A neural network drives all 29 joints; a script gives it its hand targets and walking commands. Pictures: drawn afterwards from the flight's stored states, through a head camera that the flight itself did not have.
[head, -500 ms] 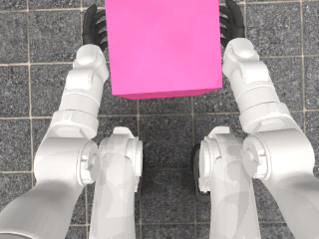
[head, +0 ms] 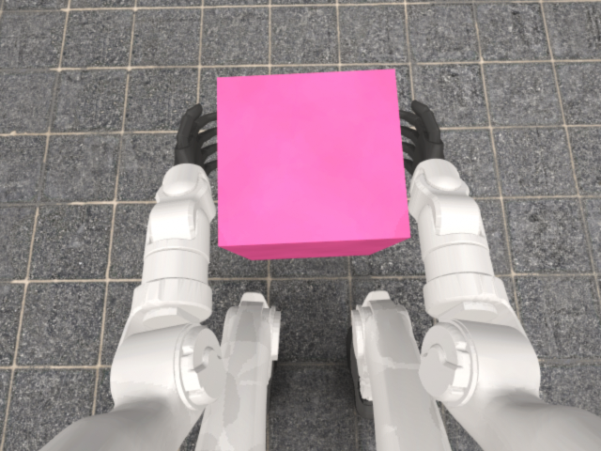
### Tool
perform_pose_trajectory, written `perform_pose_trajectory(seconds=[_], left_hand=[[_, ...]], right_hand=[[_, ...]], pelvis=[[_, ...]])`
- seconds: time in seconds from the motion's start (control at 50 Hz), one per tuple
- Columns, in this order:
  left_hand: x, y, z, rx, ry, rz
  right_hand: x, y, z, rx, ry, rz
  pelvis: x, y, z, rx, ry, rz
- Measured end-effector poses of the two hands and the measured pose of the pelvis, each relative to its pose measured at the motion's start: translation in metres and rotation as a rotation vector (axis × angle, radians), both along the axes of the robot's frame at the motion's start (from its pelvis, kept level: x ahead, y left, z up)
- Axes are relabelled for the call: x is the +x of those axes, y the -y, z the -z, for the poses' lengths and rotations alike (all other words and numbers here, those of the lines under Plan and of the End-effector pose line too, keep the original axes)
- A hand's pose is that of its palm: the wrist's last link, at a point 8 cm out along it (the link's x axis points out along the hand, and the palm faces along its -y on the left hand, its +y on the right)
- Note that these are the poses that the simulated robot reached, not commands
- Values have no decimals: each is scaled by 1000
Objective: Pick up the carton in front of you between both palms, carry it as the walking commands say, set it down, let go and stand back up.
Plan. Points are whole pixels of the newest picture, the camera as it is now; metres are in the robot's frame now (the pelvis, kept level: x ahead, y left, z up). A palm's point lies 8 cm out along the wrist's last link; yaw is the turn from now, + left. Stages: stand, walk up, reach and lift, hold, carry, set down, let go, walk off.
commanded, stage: reach and lift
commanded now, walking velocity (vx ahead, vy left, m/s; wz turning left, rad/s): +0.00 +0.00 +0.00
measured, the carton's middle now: (308, 184) +0.46 +0.01 -0.12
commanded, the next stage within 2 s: none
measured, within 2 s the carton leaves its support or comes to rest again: neither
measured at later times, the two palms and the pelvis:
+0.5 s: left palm (134, 138) +0.42 +0.15 +0.11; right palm (501, 135) +0.42 -0.15 +0.11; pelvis +0.05 +0.00 +0.14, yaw +0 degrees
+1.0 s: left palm out of the picture +0.39 +0.15 +0.26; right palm out of the picture +0.38 -0.15 +0.26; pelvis +0.09 +0.00 +0.25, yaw +0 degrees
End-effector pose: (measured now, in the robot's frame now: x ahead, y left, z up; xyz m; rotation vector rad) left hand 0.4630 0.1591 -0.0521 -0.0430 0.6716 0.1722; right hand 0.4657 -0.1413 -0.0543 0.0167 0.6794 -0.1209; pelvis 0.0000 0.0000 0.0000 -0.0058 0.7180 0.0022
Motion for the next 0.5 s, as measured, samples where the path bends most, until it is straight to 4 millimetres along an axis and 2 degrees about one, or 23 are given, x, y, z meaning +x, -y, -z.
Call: perform_pose_trajectory(seconds=[0.5], left_hand=[[-40,5,-165,-5,-10,6]], right_hand=[[-43,5,-164,10,-10,16]], pelvis=[[48,0,-142,5,247,6]])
